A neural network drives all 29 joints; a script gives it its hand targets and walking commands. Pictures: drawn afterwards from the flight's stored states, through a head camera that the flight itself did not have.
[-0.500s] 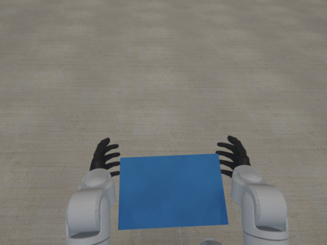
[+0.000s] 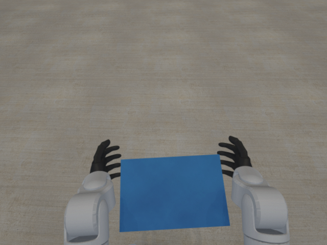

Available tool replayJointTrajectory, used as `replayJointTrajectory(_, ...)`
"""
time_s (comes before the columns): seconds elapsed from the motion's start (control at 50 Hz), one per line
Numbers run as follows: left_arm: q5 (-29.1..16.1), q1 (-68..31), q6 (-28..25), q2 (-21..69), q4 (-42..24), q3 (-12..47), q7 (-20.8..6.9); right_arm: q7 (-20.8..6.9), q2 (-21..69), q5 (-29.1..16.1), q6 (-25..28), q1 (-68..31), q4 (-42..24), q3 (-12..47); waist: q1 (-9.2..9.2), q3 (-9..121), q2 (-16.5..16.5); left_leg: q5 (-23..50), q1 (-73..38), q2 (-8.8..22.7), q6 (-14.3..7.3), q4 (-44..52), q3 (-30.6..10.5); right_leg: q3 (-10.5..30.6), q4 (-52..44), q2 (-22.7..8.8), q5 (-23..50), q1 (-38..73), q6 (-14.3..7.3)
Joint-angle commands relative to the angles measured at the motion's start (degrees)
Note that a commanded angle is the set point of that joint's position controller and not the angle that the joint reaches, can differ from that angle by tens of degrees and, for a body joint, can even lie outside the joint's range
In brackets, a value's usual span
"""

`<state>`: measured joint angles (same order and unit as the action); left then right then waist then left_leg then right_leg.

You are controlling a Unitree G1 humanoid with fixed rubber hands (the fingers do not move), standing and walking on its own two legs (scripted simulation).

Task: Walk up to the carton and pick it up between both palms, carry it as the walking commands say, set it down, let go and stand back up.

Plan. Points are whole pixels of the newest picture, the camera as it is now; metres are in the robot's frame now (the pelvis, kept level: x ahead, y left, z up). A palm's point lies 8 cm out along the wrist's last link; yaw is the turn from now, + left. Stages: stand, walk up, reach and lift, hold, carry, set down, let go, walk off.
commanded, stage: carry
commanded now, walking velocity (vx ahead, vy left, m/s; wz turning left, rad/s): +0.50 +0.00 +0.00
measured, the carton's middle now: (171, 191) +0.27 +0.00 -0.01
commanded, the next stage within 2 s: none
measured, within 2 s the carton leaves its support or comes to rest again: neither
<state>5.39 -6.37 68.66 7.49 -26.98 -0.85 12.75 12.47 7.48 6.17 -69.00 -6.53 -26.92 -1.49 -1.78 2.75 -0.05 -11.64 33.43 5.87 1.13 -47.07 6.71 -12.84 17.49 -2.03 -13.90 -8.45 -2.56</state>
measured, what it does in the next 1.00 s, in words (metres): walks ahead: left foot, then right foot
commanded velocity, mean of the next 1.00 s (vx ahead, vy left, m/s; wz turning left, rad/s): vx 0.50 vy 0.00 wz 0.00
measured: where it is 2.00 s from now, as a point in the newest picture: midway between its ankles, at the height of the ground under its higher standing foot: (172, 130)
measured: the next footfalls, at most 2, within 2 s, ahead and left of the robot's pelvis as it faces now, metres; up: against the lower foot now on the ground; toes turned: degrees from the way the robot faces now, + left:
left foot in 0.18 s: +0.33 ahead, +0.11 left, +0.00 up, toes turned +10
right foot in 0.70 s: +0.64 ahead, -0.13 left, +0.00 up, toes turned -13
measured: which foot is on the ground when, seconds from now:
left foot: up 0.00-0.16, down 0.18-0.72, up 0.74-1.00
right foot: down 0.00-0.20, up 0.22-0.68, down 0.70-1.00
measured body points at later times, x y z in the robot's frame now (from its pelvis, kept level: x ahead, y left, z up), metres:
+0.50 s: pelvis +0.34 +0.03 +0.01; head +0.35 +0.06 +0.46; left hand +0.62 +0.17 +0.09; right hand +0.61 -0.13 +0.10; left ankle +0.29 +0.10 -0.75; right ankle +0.40 -0.15 -0.68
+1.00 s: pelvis +0.68 -0.02 +0.00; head +0.71 -0.03 +0.45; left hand +0.95 +0.13 +0.09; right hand +0.96 -0.17 +0.09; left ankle +0.80 +0.11 -0.71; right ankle +0.60 -0.12 -0.75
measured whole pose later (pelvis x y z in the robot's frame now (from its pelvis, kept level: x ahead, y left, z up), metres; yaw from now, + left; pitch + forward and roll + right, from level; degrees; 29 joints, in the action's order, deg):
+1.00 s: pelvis +0.68 -0.02 +0.00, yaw +0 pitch +5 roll +1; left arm 4.5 -4.9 68.3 7.4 -29.1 -0.6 12.5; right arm 12.8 7.5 6.1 -68.9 -6.1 -29.3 -1.1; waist -1.5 2.5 0.6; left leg -6.5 32.6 5.2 1.7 -35.1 8.0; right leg -12.1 16.0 -3.5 -15.2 -5.1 -0.3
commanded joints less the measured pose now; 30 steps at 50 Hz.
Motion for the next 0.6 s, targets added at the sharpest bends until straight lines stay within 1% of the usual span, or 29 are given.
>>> replayJointTrajectory(0.0, -22.21, -18.62, -0.36, 54.42, -4.41, 34.35, -15.27, -13.37, 56.75, -19.95, 1.00, -19.09, -3.45, 34.83, 0.08, 8.94, -7.88, 7.51, -3.44, -2.88, 0.33, 12.98, 5.44, 4.96, -6.91, -10.09, 22.76, 7.88, -3.85)
replayJointTrajectory(0.04, -22.02, -17.99, 0.08, 52.83, -4.23, 33.64, -15.13, -13.05, 56.07, -19.86, 0.35, -19.13, -3.39, 34.97, -0.31, 7.54, -8.95, 12.01, -5.93, -4.23, 0.04, 16.22, 6.71, 3.98, -7.08, -10.06, 24.40, 8.32, -3.26)
replayJointTrajectory(0.06, -22.07, -18.30, 0.33, 52.23, -4.37, 33.40, -15.03, -12.93, 55.80, -19.84, 0.05, -19.48, -3.50, 34.93, -0.38, 6.85, -9.20, 13.23, -6.66, -4.44, -0.37, 17.50, 6.83, 3.80, -7.00, -10.45, 24.60, 9.03, -3.20)
replayJointTrajectory(0.08, -22.18, -18.87, 0.57, 51.80, -4.71, 33.37, -14.93, -12.83, 55.55, -19.87, -0.20, -19.88, -3.60, 34.76, -0.31, 6.57, -9.37, 13.75, -7.86, -4.43, -0.90, 18.92, 6.72, 3.49, -5.82, -10.71, 26.47, 10.03, -2.90)
replayJointTrajectory(0.1, -22.27, -19.45, 0.83, 51.41, -4.97, 33.44, -14.81, -12.75, 55.21, -19.91, -0.42, -20.09, -3.53, 34.41, -0.09, 7.20, -9.27, 14.08, -10.67, -4.81, -1.39, 20.50, 7.55, 2.57, -2.93, -10.69, 31.46, 10.83, -2.40)
replayJointTrajectory(0.12, -22.28, -20.07, 1.14, 50.92, -5.03, 33.49, -14.65, -12.69, 54.94, -19.96, -0.61, -19.70, -3.02, 33.93, 0.64, 8.97, -8.88, 14.77, -16.24, -5.95, -1.78, 23.07, 9.08, 0.83, 2.24, -10.00, 36.30, 10.64, -1.41)
replayJointTrajectory(0.14, -21.98, -20.56, 1.54, 50.33, -5.08, 33.48, -14.44, -12.66, 54.55, -20.15, -0.83, -18.99, -2.31, 33.39, 1.60, 12.65, -7.85, 11.51, -24.96, -7.13, -2.67, 23.81, 9.64, -0.33, 10.45, -8.67, 37.91, 8.45, -0.47)
replayJointTrajectory(0.16, -21.56, -21.61, 1.93, 49.85, -5.08, 33.69, -14.33, -12.81, 53.96, -20.43, -0.97, -18.79, -1.99, 32.98, 3.28, 16.71, -6.19, 7.08, -35.91, -3.55, -4.58, 22.03, 4.50, -0.18, 21.21, -7.62, 31.84, 0.54, 0.69)
replayJointTrajectory(0.18, -21.44, -21.28, 2.41, 49.90, -5.84, 33.74, -14.23, -12.74, 52.23, -20.34, -1.08, -19.48, -1.87, 32.33, 3.87, 21.16, 8.32, 1.32, -46.61, 11.67, -11.85, 26.21, -19.28, -0.51, 40.46, -2.07, 13.08, -15.47, 3.18)
replayJointTrajectory(0.2, -21.22, -20.32, 2.72, 50.33, -4.69, 33.94, -14.22, -12.71, 52.15, -20.53, -1.11, -18.97, -0.94, 31.62, 3.12, 22.61, 16.09, -0.06, -50.62, 19.90, -17.06, 35.25, -37.47, 4.74, 53.89, 3.84, -12.93, -28.06, 3.42)
replayJointTrajectory(0.22, -21.71, -21.65, 2.39, 52.12, -3.96, 34.64, -14.32, -12.95, 53.87, -20.95, -1.00, -20.06, -1.70, 31.43, 2.66, 22.18, 11.69, 6.07, -47.99, 19.76, -16.10, 34.91, -32.70, 11.97, 59.36, -0.34, -12.03, -30.54, 2.44)
replayJointTrajectory(0.24, -21.85, -22.27, 1.84, 54.30, -3.45, 35.08, -14.58, -13.47, 55.76, -21.07, -0.53, -21.18, -1.61, 31.15, 2.62, 21.67, 6.45, 8.99, -43.53, 17.69, -14.14, 34.86, -26.22, 14.18, 58.63, -3.26, -7.69, -28.91, 2.26)
replayJointTrajectory(0.26, -21.59, -22.68, 0.93, 56.70, -3.68, 35.13, -14.79, -14.04, 58.13, -22.07, 0.11, -23.29, -2.46, 32.15, 2.38, 20.32, 3.02, 9.81, -39.06, 15.58, -11.81, 35.48, -19.84, 14.46, 55.16, -5.40, -4.68, -26.96, 2.70)
replayJointTrajectory(0.28, -21.28, -22.81, 0.17, 58.39, -3.89, 35.21, -14.93, -14.58, 59.84, -22.64, 0.66, -23.85, -3.03, 32.92, 2.44, 19.96, 2.38, 9.26, -37.32, 13.40, -9.88, 36.15, -14.85, 14.57, 51.38, -6.48, -2.40, -24.87, 3.03)
replayJointTrajectory(0.3, -20.97, -22.31, -0.52, 59.50, -3.87, 35.29, -14.89, -15.00, 60.79, -23.02, 1.12, -23.50, -3.24, 33.35, 2.41, 19.27, 2.69, 8.63, -36.45, 12.28, -8.61, 36.96, -11.79, 14.00, 47.54, -6.77, -1.22, -23.54, 3.40)
replayJointTrajectory(0.34, -19.66, -21.21, -1.00, 58.94, -3.26, 34.87, -14.38, -15.38, 59.62, -22.92, 1.42, -21.94, -2.68, 33.30, 2.43, 16.46, 4.19, 6.72, -34.78, 12.30, -8.68, 39.57, -9.30, 12.07, 42.38, -6.39, 0.34, -24.72, 3.73)
replayJointTrajectory(0.38, -18.65, -19.92, -0.79, 57.75, -2.60, 34.30, -13.78, -15.50, 57.52, -22.78, 1.29, -21.19, -2.93, 33.17, 2.31, 14.48, 5.50, 7.83, -35.51, 12.01, -8.73, 40.34, -7.04, 10.48, 37.86, -6.26, 2.91, -27.32, 4.00)
replayJointTrajectory(0.44, -18.23, -19.00, -0.10, 56.14, -2.53, 34.39, -13.10, -15.34, 54.81, -22.51, 0.80, -20.25, -3.24, 32.62, 2.12, 11.89, 7.61, 13.63, -37.16, 10.00, -7.10, 39.04, -2.52, 7.82, 31.22, -5.25, 7.14, -28.93, 4.03)
replayJointTrajectory(0.5, -18.75, -20.10, 0.72, 55.19, -3.31, 34.99, -12.86, -14.86, 52.93, -21.87, 0.29, -19.55, -3.49, 31.89, 2.37, 8.32, 9.00, 19.16, -38.30, 8.73, -6.26, 38.11, 0.34, 4.91, 24.26, -3.76, 8.44, -29.31, 3.91)
replayJointTrajectory(0.58, -19.51, -21.20, 1.59, 53.82, -4.34, 35.19, -12.87, -13.93, 51.52, -21.54, -0.19, -19.28, -4.61, 31.82, 3.14, 6.00, 10.27, 28.66, -40.66, 9.02, -5.72, 35.48, 2.50, 1.85, 14.41, -1.59, 8.75, -26.74, 3.40)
